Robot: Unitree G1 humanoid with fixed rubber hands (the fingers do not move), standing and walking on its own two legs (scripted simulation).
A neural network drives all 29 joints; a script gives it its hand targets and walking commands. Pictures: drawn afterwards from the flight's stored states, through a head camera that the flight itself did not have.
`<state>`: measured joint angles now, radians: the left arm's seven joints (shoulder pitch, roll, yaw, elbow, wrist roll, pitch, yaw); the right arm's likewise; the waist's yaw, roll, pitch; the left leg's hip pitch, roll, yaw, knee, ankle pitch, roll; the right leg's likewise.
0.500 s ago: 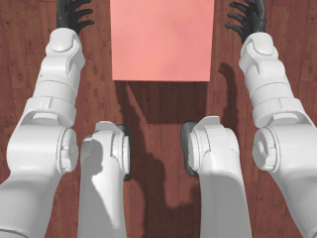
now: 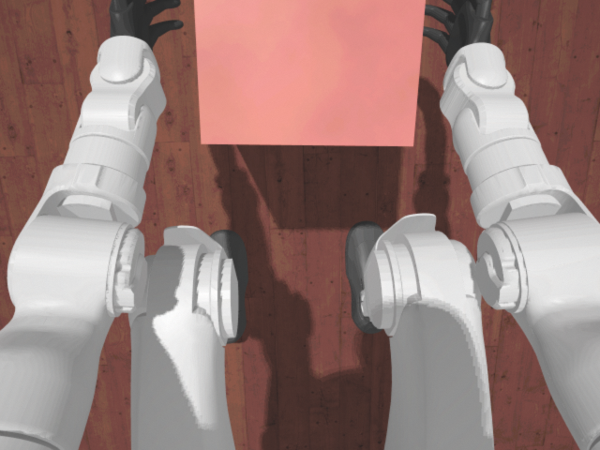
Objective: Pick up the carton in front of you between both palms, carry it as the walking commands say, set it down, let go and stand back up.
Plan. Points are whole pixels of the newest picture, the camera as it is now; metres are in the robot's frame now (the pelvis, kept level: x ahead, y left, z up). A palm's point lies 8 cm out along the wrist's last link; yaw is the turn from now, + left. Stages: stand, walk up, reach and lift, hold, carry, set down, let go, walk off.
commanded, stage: reach and lift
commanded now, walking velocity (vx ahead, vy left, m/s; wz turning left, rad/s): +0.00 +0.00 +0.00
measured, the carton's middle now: (302, 61) +0.50 -0.02 -0.25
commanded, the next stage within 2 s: none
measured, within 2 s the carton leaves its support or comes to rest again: leaves its support in 0.48 s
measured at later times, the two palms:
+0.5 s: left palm (156, 27) +0.52 +0.14 -0.17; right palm (444, 31) +0.51 -0.16 -0.17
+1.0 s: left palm out of the picture +0.48 +0.14 +0.03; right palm out of the picture +0.47 -0.16 +0.03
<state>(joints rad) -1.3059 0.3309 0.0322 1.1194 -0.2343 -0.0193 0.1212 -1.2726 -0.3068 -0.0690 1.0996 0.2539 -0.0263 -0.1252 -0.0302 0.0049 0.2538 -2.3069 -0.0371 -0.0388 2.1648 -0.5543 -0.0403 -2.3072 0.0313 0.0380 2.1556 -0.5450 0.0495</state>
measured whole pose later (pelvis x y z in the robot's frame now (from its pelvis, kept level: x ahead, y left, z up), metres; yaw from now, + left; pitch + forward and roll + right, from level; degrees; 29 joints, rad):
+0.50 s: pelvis -0.01 +0.00 -0.01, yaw +0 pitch +38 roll +0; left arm -1.38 0.26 0.07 1.16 -0.18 0.05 0.17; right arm -1.35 -0.24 -0.12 1.13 0.21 0.04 -0.17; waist -0.02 0.00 0.27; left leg -2.30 -0.06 -0.05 2.19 -0.55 -0.05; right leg -2.30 0.05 0.05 2.18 -0.54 0.06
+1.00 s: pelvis +0.00 +0.00 +0.09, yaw +0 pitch +42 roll +0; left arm -1.04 0.03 0.43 0.81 0.17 0.28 0.08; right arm -1.01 -0.02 -0.46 0.78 -0.17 0.29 -0.07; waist -0.02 0.01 -0.16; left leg -2.07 -0.12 -0.08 1.85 -0.51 -0.07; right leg -2.07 0.11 0.09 1.84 -0.50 0.08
